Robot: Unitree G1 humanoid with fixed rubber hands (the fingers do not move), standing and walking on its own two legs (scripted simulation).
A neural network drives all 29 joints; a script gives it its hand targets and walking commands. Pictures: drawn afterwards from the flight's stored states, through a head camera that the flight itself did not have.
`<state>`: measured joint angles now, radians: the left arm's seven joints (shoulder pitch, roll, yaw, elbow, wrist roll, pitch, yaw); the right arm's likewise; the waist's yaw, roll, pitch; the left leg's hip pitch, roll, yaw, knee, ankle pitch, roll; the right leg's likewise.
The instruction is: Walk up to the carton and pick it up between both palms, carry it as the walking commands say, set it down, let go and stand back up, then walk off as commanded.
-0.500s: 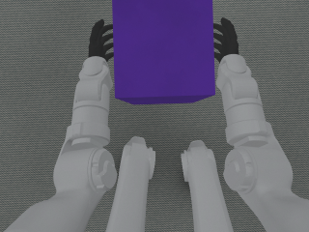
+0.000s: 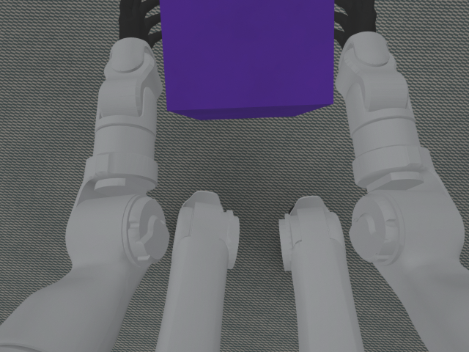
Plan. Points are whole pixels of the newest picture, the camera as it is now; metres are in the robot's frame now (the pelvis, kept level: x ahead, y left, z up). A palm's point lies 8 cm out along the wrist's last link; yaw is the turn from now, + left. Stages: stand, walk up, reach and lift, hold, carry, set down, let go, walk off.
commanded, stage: set down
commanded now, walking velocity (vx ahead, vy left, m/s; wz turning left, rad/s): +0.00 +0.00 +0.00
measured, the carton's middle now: (245, 48) +0.54 +0.04 -0.22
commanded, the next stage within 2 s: none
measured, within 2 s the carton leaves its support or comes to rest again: rests again in 0.94 s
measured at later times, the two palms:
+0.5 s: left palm (148, 40) +0.53 +0.19 -0.19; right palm (344, 35) +0.55 -0.10 -0.19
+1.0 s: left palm (153, 50) +0.52 +0.19 -0.21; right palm (340, 43) +0.55 -0.11 -0.21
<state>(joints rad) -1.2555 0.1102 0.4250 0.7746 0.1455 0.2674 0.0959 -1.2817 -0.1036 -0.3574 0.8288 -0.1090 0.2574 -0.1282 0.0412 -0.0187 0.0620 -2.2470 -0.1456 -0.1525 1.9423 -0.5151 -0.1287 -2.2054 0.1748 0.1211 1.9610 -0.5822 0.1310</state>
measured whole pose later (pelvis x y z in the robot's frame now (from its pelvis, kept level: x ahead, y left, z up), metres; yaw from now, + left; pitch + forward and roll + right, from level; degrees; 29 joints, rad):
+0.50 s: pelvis +0.01 +0.00 -0.03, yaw +0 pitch +45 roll +0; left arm -1.31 0.17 0.39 0.83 0.08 0.23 0.10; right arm -1.36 -0.15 -0.26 0.90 -0.02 0.22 -0.17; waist 0.05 -0.02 0.17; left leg -2.28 -0.11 -0.13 2.08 -0.58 -0.12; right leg -2.25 0.18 0.11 2.10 -0.62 0.12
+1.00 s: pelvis +0.00 +0.00 -0.04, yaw -1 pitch +42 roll +0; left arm -1.34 0.19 0.39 0.88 0.08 0.22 0.07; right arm -1.41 -0.17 -0.27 0.96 -0.03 0.20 -0.16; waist 0.05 -0.03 0.26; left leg -2.26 -0.08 -0.11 2.11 -0.58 -0.11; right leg -2.24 0.16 0.09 2.14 -0.63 0.11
